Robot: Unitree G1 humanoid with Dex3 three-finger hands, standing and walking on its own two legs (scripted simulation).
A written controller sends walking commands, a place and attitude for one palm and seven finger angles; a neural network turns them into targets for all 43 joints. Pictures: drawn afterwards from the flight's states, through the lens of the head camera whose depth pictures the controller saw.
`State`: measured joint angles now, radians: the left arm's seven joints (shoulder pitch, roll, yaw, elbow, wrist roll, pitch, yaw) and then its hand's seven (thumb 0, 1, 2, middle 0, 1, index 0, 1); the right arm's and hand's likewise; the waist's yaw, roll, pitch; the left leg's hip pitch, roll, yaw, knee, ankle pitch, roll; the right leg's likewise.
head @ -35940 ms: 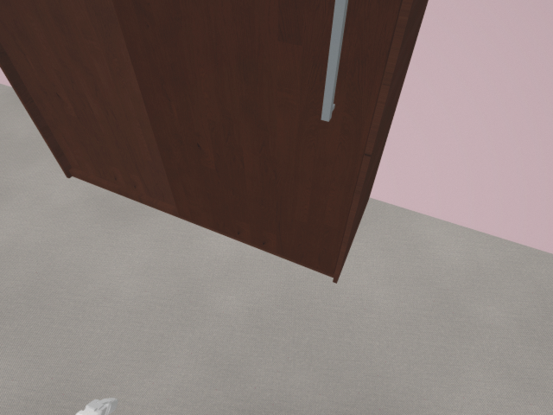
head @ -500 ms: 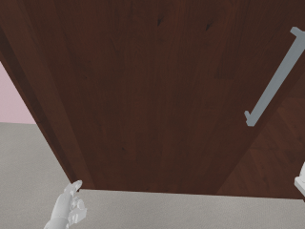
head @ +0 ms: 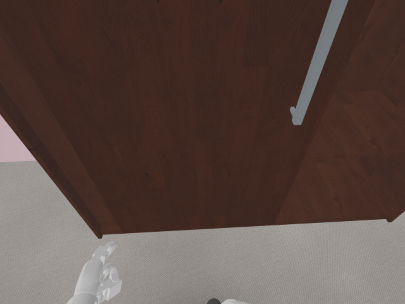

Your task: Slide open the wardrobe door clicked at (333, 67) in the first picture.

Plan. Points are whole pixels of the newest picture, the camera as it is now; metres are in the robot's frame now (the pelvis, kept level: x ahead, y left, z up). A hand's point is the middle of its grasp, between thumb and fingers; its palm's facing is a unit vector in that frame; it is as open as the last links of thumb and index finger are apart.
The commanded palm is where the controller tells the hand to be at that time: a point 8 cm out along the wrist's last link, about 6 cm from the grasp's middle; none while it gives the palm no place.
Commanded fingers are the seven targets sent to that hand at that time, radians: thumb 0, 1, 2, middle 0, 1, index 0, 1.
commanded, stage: step back with the hand held close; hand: right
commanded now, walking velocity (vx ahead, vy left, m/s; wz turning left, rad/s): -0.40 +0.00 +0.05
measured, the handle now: (311, 66) +0.59 -0.25 +0.19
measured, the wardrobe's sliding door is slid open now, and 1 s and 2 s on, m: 0.63 0.63 0.63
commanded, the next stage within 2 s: stop stepping back and stand still in 0.30 s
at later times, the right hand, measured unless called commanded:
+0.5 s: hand out of the picture +0.04 -0.33 +0.19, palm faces +0.44 +0.87 -0.24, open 7.4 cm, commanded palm -0.01 -0.36 +0.19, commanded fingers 0.00 -0.90 -0.90 0.20 0.30 0.20 0.30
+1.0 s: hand out of the picture -0.12 -0.38 +0.21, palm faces +0.32 +0.83 -0.46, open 7.4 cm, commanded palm -0.17 -0.43 +0.19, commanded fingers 0.00 -0.90 -0.90 0.20 0.30 0.20 0.30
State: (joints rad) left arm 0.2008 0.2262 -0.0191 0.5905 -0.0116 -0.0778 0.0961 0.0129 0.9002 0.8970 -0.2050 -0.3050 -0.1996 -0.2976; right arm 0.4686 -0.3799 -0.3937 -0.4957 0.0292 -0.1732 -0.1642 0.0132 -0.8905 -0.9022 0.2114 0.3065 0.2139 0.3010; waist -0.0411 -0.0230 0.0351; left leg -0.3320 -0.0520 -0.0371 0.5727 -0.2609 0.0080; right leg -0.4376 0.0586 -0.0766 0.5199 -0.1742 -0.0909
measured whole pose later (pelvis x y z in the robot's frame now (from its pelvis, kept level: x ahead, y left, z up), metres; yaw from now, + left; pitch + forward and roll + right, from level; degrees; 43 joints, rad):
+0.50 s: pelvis -0.15 -0.06 +0.00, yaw +1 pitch -5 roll +7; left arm 0.23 0.13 -0.02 0.65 0.00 -0.13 0.05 0.01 0.90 0.90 -0.20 -0.30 -0.20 -0.30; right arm 0.46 -0.41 -0.38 -0.60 0.08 -0.13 -0.15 0.02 -0.89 -0.90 0.21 0.31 0.21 0.30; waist -0.02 0.01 -0.01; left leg -0.25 -0.12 0.09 0.98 -0.58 0.03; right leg -0.44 -0.06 -0.13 0.38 -0.03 -0.02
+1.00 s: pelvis -0.33 -0.14 +0.02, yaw +5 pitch -3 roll +3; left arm 0.31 0.16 -0.03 0.61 0.02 -0.09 0.08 0.01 0.90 0.90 -0.21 -0.31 -0.20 -0.30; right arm 0.59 -0.52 -0.42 -0.60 0.05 -0.12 -0.16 0.01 -0.89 -0.90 0.21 0.31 0.21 0.30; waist 0.02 0.03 -0.03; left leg -0.18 -0.07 0.17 0.54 -0.50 0.10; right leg -0.36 -0.07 -0.09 0.53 -0.38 0.00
